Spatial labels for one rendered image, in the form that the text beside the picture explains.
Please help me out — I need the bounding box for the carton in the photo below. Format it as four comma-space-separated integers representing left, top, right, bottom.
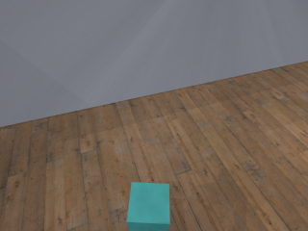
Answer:
126, 182, 170, 231

